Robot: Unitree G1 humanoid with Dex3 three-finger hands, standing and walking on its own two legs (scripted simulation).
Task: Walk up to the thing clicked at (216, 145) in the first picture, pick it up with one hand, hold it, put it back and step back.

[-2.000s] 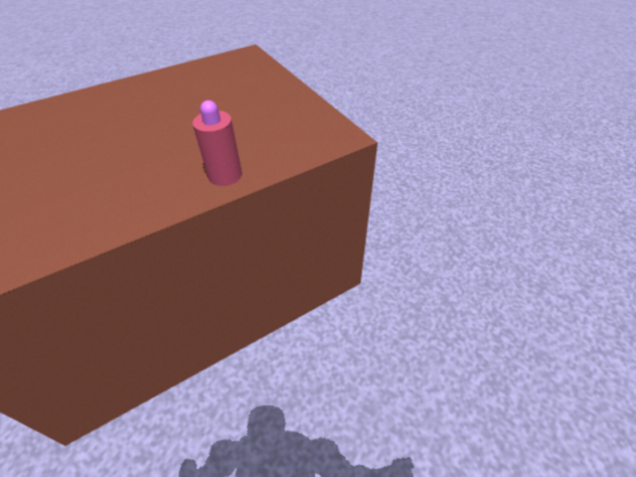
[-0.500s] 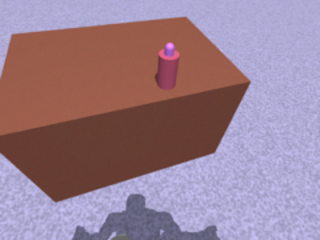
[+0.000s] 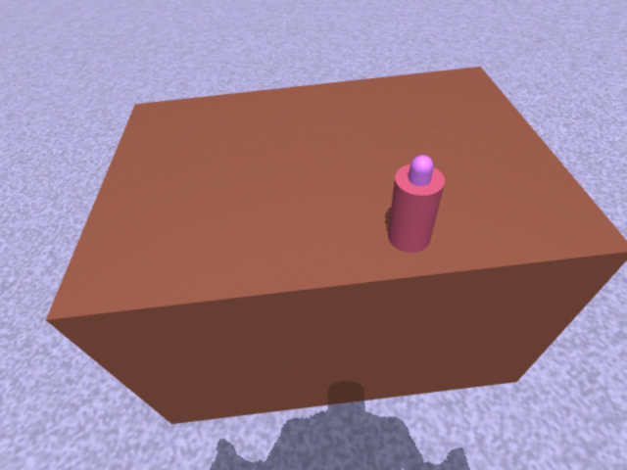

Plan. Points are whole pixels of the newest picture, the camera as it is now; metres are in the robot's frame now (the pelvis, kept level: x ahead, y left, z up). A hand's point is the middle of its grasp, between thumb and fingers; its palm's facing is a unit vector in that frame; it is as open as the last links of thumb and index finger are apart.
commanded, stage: walk up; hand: right
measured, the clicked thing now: (415, 201) +0.55 -0.15 -0.01
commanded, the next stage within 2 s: none
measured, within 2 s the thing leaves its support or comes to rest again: neither
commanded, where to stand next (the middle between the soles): +0.12 +0.02 m, yaw +7 degrees
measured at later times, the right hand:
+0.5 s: hand (492, 426) +0.22 -0.22 -0.13, palm faces -0.15 +0.90 -0.40, open 7.4 cm
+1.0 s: hand out of the picture +0.14 -0.23 -0.15, palm faces -0.15 +0.93 -0.35, open 7.4 cm
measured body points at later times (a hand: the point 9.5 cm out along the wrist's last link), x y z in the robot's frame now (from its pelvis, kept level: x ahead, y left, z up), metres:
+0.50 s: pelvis +0.06 +0.02 -0.01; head +0.10 +0.05 +0.44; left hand +0.11 +0.34 -0.14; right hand +0.22 -0.26 -0.10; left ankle +0.13 +0.13 -0.72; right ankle +0.05 -0.14 -0.69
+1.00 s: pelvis +0.03 +0.02 +0.00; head +0.04 +0.02 +0.45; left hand +0.06 +0.34 -0.12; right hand +0.15 -0.27 -0.12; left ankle +0.06 +0.15 -0.72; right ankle +0.04 -0.14 -0.72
